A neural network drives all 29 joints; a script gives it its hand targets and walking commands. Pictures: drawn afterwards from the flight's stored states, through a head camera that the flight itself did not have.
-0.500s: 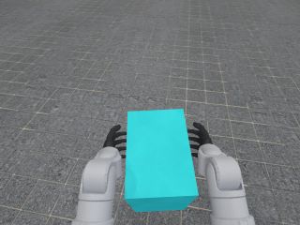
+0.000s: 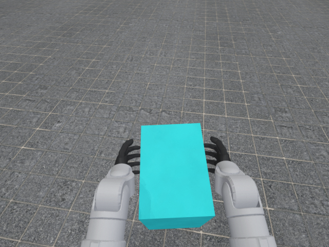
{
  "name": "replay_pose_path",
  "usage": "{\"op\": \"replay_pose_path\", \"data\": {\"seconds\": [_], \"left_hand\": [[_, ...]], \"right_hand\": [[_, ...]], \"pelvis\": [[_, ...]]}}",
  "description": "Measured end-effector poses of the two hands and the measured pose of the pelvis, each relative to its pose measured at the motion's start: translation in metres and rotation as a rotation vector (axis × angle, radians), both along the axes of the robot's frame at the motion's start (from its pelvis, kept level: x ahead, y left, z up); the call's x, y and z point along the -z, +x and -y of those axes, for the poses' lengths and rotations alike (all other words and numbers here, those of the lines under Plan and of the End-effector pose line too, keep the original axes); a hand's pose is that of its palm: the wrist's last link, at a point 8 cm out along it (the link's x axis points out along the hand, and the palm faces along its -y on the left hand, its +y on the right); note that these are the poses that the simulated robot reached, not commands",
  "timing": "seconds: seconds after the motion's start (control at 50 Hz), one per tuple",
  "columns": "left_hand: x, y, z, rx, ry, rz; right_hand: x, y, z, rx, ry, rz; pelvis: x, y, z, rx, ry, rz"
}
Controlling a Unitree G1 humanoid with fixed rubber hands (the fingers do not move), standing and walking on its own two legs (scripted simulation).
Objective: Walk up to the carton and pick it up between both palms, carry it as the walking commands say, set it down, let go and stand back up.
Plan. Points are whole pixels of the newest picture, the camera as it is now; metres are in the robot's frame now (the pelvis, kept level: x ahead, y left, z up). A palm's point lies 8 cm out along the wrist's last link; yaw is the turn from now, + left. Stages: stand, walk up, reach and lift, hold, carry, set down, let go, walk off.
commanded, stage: carry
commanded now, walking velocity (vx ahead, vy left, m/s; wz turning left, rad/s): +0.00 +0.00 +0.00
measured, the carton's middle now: (172, 180) +0.30 +0.00 -0.01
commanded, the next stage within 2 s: hold in 0.48 s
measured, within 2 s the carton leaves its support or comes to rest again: neither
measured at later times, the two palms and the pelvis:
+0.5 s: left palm (127, 166) +0.31 +0.11 +0.05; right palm (223, 164) +0.30 -0.13 +0.06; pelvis +0.01 +0.00 +0.00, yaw +0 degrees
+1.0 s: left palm (126, 176) +0.26 +0.11 +0.08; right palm (229, 174) +0.27 -0.13 +0.07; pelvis -0.04 -0.02 +0.01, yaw +6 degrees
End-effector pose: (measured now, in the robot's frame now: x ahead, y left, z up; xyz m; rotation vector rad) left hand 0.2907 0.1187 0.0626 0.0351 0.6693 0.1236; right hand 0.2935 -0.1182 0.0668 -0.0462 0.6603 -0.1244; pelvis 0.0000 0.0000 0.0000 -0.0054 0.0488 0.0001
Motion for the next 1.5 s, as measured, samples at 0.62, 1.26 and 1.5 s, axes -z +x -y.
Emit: {"op": "replay_pose_path", "data": {"seconds": [0.62, 1.26, 1.5], "left_hand": [[0.025, -0.006, 0.007, 0.066, 0.061, -0.045], [-0.017, -0.031, 0.008, -0.034, 0.041, 0.008], [-0.014, -0.02, 0.005, -0.01, 0.047, 0.004]], "right_hand": [[0.026, -0.012, 0.009, -0.067, -0.041, -0.05], [-0.005, -0.028, 0.004, -0.023, -0.01, -0.011], [-0.001, -0.023, 0.0, -0.009, -0.015, -0.023]], "pelvis": [[-0.012, 0.008, 0.007, -0.057, -0.006, 0.076], [-0.004, -0.048, 0.018, -0.105, 0.007, 0.255], [-0.005, -0.042, 0.007, -0.089, 0.003, 0.23]]}}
